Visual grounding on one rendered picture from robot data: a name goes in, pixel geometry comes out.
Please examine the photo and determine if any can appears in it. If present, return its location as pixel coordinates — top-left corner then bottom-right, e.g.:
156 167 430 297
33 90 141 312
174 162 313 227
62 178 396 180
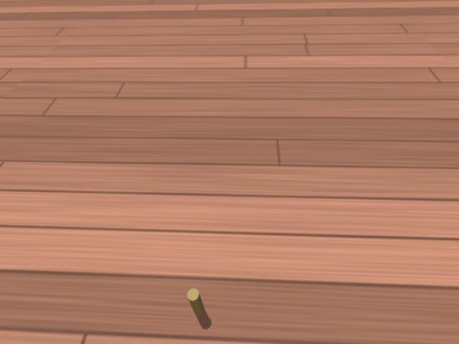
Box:
187 288 204 315

